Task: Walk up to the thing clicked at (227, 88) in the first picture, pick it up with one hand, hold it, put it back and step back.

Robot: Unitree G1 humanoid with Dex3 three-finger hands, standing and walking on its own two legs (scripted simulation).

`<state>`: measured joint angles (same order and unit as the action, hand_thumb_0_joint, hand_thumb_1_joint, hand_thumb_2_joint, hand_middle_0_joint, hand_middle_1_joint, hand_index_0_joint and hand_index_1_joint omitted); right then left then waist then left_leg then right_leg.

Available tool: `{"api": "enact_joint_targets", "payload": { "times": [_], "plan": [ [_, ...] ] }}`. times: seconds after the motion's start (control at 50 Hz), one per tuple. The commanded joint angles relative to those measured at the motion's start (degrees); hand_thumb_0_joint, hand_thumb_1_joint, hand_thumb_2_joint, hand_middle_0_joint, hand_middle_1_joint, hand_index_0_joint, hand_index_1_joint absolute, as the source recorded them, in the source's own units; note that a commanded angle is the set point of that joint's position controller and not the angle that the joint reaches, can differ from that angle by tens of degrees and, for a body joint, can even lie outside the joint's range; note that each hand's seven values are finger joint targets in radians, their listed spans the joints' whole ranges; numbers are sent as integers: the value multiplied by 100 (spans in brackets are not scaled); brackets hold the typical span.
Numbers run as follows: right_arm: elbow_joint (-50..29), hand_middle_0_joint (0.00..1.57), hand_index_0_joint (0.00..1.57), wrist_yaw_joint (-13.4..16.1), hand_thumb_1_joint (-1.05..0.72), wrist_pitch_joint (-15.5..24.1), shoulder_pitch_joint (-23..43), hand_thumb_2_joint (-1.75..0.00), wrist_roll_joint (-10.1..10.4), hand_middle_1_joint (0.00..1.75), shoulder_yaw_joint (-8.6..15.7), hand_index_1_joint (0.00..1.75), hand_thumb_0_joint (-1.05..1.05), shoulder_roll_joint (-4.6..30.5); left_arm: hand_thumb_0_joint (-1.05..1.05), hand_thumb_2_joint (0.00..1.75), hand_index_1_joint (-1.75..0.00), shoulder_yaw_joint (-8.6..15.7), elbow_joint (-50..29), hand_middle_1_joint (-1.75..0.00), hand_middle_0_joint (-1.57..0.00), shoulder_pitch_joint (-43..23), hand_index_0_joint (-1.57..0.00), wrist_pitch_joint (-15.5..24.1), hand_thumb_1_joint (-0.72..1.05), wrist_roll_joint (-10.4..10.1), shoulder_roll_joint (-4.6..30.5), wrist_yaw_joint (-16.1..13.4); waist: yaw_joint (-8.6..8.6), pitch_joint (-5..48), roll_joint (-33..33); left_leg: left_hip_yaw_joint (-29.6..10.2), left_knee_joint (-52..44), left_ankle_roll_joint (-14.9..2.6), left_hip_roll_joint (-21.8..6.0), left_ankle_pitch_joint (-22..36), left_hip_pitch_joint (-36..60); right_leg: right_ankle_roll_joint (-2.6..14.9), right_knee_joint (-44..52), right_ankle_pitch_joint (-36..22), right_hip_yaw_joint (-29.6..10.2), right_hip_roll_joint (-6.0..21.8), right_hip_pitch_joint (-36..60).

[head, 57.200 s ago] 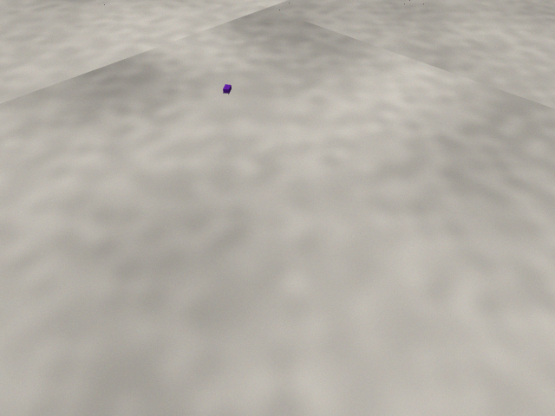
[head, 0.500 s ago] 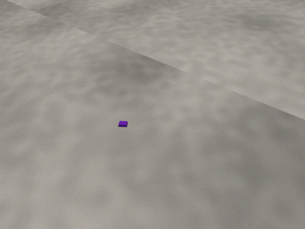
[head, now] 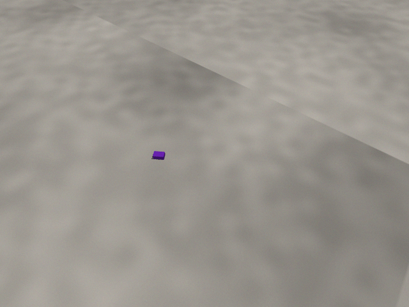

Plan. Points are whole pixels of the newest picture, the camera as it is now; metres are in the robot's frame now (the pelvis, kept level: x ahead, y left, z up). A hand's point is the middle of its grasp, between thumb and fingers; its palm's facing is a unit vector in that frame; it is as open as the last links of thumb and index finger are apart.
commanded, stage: step back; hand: left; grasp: from above
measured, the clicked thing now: (159, 155) +1.08 +0.25 -0.74
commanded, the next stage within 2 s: stand in 0.42 s
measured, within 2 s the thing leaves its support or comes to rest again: neither
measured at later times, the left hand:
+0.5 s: hand out of the picture +0.11 +0.29 -0.14, palm faces +0.05 -0.94 -0.35, open 7.4 cm
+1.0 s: hand out of the picture +0.09 +0.27 -0.13, palm faces +0.01 -0.94 -0.35, open 7.4 cm
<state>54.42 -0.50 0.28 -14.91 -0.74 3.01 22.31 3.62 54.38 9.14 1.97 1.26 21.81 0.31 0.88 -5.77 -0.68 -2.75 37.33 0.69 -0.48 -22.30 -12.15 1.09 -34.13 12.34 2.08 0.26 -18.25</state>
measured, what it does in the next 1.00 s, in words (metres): steps on the spot: left foot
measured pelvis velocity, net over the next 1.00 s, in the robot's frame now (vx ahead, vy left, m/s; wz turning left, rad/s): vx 0.03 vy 0.01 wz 0.03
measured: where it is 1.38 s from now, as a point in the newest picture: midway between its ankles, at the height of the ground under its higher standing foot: outside the picture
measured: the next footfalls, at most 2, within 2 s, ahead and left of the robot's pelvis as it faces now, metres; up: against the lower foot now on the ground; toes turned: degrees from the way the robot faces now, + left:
left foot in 0.28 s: +0.05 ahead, +0.15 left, +0.00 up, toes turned +2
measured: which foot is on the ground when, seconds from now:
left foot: down 0.00-0.02, up 0.04-0.26, down 0.28-1.00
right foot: down 0.00-1.00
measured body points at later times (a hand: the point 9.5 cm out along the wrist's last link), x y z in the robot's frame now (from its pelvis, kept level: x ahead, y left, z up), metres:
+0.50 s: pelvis +0.03 +0.02 +0.01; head +0.05 +0.04 +0.46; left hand +0.11 +0.34 -0.12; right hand +0.12 -0.27 -0.12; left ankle +0.01 +0.15 -0.72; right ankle +0.06 -0.11 -0.72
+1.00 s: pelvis +0.03 +0.01 +0.02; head +0.04 +0.01 +0.47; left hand +0.09 +0.32 -0.10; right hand +0.13 -0.28 -0.11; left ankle +0.01 +0.15 -0.72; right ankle +0.06 -0.11 -0.72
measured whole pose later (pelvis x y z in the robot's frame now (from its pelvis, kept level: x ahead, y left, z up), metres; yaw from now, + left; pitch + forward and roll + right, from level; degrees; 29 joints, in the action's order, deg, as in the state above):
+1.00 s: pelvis +0.03 +0.01 +0.02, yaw +2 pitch -2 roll +0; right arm 65.0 -0.9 0.6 -4.4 -0.4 0.3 19.9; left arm -0.7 66.2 5.6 1.3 0.8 20.1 0.4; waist -0.9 -3.3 -0.8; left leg -0.5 18.5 1.3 -1.1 -11.4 -4.8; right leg -0.8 -19.4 8.6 3.1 2.3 -8.5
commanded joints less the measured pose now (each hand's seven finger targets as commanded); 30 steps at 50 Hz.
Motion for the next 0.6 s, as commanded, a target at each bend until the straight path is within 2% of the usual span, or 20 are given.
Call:
{"api": "enact_joint_targets", "payload": {
  "times": [0.0, 0.02, 0.04, 0.08, 0.12, 0.18, 0.2, 0.24, 0.26, 0.28, 0.3, 0.32, 0.34, 0.36, 0.38, 0.4, 0.42, 0.5, 0.54, 0.58],
  "plan": [
    [-398, 20, 20, 188, -90, -22, 21, -90, 62, 30, 109, 30, 0, 758, 0, 90, -30, 410, -318, -30, -20, 17, -20, 162, 90, 33, 1730, -157, -250, 907, 694, -430, 1460, -152, 173, -1176, -1121, 1091, 1826, 901, -2800, 2281, 871],
    [-220, 20, 20, 203, -90, -47, -110, -90, 21, 30, 210, 30, 0, 1026, 0, 90, -30, 402, -429, -30, -20, -378, -20, 139, 90, 60, 1779, -148, -154, 585, 760, -391, 1635, -96, -6, -1346, -825, 1390, 1798, 1219, -3090, 2384, 199],
    [-129, 20, 20, 189, -90, -34, -97, -90, 21, 30, 199, 30, 0, 1088, 0, 90, -30, 366, -438, -30, -20, -467, -20, 132, 90, 51, 1558, -133, -110, 343, 608, -480, 1547, -89, -74, -1195, -905, 1254, 1760, 1059, -2670, 2132, 129],
    [-29, 20, 20, 148, -90, -4, 16, -90, 31, 30, 134, 30, 0, 999, 0, 90, -30, 310, -361, -30, -20, -415, -20, 170, 90, 34, 1436, -139, -125, 294, 687, -459, 1302, -156, -13, -875, -1012, 916, 1532, 251, -1873, 1650, 293],
    [50, 20, 20, 134, -90, 6, -15, -90, -12, 30, 128, 30, 0, 928, 0, 90, -30, 331, -241, -30, -20, -424, -20, 173, 90, 49, 1461, -129, -163, 404, 846, -296, 1055, -97, -35, -595, -778, 813, 1348, -4, -1561, 1523, 194],
    [155, 20, 20, 136, -90, 28, 4, -90, -35, 30, 115, 30, 0, 869, 0, 90, -30, 313, -246, -30, -20, -531, -20, 135, 90, 22, 1417, -126, -143, 640, 1098, 162, 257, -60, -18, -438, -607, 774, 1097, -663, -1188, 1401, 494],
    [197, 20, 20, 135, -90, 42, -4, -90, -48, 30, 121, 30, 0, 840, 0, 90, -30, 304, -248, -30, -20, -607, -20, 111, 90, 6, 1399, -123, -92, 714, 1167, 288, -99, -68, 0, -237, -449, 744, 992, -726, -1082, 1359, 513],
    [329, 20, 20, 134, -90, 74, -49, -90, -90, 30, 161, 30, 0, 838, 0, 90, -30, 265, -237, -30, -20, -707, -20, 49, 90, -31, 1346, -111, -4, 754, 1020, 376, -1022, -77, 66, 722, 103, 540, 656, -764, -894, 1225, 246],
    [354, 20, 20, 152, -90, 106, -12, -90, -122, 30, 197, 30, 0, 921, 0, 90, -30, 215, -243, -30, -20, -667, -20, 32, 90, -48, 1185, -107, 15, 872, 846, 93, -1242, -142, -108, 1163, 402, 401, 398, -1067, -807, 1157, 129],
    [297, 20, 20, 164, -90, 143, 99, -90, -160, 30, 249, 30, 0, 1161, 0, 90, -30, 149, -265, -30, -20, -644, -20, 23, 90, -92, 997, -96, -48, 1004, 211, -753, -1349, -334, -706, 1785, 396, 158, 38, -774, -567, 833, 24],
    [193, 20, 20, 143, -90, 160, 645, -90, -110, 30, 215, 30, 0, 1294, 0, 90, -30, 116, -188, -30, -20, -665, -20, 0, 90, -162, 875, -92, -241, 882, -174, -1169, -1467, -608, -1060, 1431, -227, -1, 65, 309, -213, 369, 297],
    [178, 20, 20, 114, -90, 148, 1004, -90, -77, 30, 204, 30, 0, 1372, 0, 90, -30, 138, -52, -30, -20, -686, -20, -14, 90, -152, 960, -103, -288, 707, -356, -1038, -1375, -737, -1086, 1168, -638, 14, 213, 726, -132, 264, 691],
    [217, 20, 20, 95, -90, 140, 1127, -90, -79, 30, 150, 30, 0, 1241, 0, 90, -30, 130, 21, -30, -20, -601, -20, 16, 90, -119, 1010, -110, -346, 699, -269, -792, -1312, -623, -971, 1269, -674, 24, 471, 434, -191, 370, 910],
    [236, 20, 20, 91, -90, 147, 1114, -90, -66, 30, 101, 30, 0, 1102, 0, 90, -30, 125, 51, -30, -20, -555, -20, 44, 90, -99, 1059, -102, -327, 830, -160, -528, -1211, -482, -805, 1614, -479, 83, 542, -179, -263, 517, 1024],
    [285, 20, 20, 107, -90, 147, 944, -90, -66, 30, 88, 30, 0, 1031, 0, 90, -30, 142, 86, -30, -20, -636, -20, 56, 90, -104, 1106, -92, -210, 895, -173, -431, -1187, -364, -661, 1920, -454, 131, 478, -659, -373, 604, 1132],
    [315, 20, 20, 104, -90, 228, 785, -90, -23, 30, 20, 30, 0, 1000, 0, 90, -30, 35, 278, -30, -20, -555, -20, 24, 90, -121, 940, -63, -163, 887, -152, -675, -1599, -309, -822, 2093, -284, 80, 463, -926, -391, 607, 1229],
    [357, 20, 20, 105, -90, 283, 911, -90, -15, 30, 45, 30, 0, 1141, 0, 90, -30, 19, 298, -30, -20, -554, -20, 12, 90, -138, 913, -55, -220, 798, -276, -714, -1633, -297, -869, 2484, -128, 36, 555, -1016, -365, 589, 1219],
    [475, 20, 20, 112, -90, 284, 1024, -90, 27, 30, 28, 30, 0, 1077, 0, 90, -30, -70, 441, -30, -20, -644, -20, 27, 90, -145, 963, -57, -142, 972, -317, -398, -1535, -210, -756, 3356, 405, 41, 849, -1670, -386, 678, 1347],
    [519, 20, 20, 112, -90, 264, 1063, -90, 35, 30, 11, 30, 0, 1042, 0, 90, -30, -94, 508, -30, -20, -666, -20, 9, 90, -142, 1005, -55, -122, 913, -328, -360, -1698, -191, -748, 3092, 474, -3, 1033, -1536, -369, 672, 1356],
    [535, 20, 20, 118, -90, 229, 1194, -90, 40, 30, 14, 30, 0, 1028, 0, 90, -30, -116, 571, -30, -20, -710, -20, -24, 90, -125, 993, -52, -146, 805, -322, -392, -1962, -189, -763, 2480, 372, -17, 1208, -1125, -332, 645, 1365]
  ]
}}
